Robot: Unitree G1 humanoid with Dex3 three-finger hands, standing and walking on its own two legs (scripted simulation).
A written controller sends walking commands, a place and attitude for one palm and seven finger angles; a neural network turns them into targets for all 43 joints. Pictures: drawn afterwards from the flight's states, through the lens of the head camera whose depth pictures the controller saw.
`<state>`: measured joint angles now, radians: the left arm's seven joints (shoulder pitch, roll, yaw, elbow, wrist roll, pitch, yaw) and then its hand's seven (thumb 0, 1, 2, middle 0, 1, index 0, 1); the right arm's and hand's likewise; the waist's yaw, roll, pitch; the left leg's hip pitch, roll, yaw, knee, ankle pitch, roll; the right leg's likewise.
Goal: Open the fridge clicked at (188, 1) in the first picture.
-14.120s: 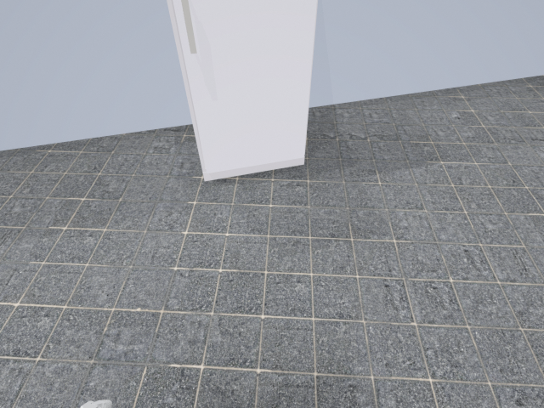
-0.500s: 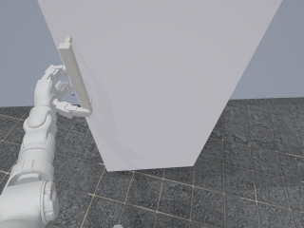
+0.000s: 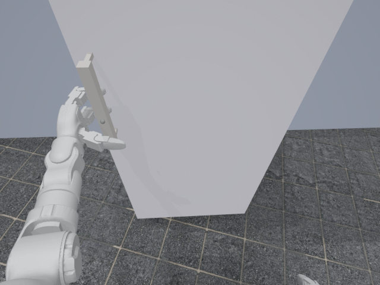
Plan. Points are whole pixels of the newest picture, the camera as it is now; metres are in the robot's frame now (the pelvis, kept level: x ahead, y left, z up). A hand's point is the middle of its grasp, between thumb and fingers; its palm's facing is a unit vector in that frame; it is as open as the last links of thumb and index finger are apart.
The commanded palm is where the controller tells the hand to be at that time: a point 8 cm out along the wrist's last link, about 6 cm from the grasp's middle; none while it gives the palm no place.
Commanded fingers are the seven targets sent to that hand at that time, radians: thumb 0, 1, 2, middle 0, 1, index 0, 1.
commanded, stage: slide the fingers in behind the handle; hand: left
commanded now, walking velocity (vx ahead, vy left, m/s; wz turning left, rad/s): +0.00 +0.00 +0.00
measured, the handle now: (102, 105) +0.49 +0.21 +0.11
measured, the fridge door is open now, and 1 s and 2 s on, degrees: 0 0 0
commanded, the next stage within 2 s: grip the handle and tug to test in 0.84 s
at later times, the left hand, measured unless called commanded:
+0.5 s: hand (109, 120) +0.43 +0.18 +0.12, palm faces +0.12 -0.99 -0.01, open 14.2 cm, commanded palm +0.40 +0.22 +0.12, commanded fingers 0.00 -0.50 0.30 -0.30 -1.20 -0.30 -1.20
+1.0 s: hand (108, 120) +0.43 +0.19 +0.12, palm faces +0.11 -0.99 +0.00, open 14.1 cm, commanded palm +0.40 +0.23 +0.12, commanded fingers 0.00 -0.31 0.38 -0.32 -1.23 -0.32 -1.23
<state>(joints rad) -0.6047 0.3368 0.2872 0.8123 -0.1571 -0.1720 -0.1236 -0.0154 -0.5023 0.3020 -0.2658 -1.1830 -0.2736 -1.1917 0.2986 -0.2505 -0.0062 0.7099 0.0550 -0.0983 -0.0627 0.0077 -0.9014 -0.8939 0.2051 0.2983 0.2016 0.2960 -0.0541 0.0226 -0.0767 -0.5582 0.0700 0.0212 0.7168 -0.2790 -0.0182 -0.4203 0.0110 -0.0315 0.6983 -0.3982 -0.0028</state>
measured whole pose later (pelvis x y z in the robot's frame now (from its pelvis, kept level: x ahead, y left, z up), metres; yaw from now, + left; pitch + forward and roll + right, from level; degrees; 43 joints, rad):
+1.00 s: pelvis +0.00 +0.01 +0.00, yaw +0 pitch +7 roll -2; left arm -0.65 0.30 0.25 0.85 -0.14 -0.19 -0.08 -0.02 -0.50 0.30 -0.27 -1.20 -0.27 -1.20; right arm 0.31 -0.25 -0.01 0.73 0.05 -0.11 -0.05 0.01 -0.90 -0.89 0.20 0.30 0.20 0.30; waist -0.06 0.02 -0.08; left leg -0.57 0.06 0.02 0.72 -0.28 -0.01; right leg -0.43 0.01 -0.03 0.70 -0.39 0.00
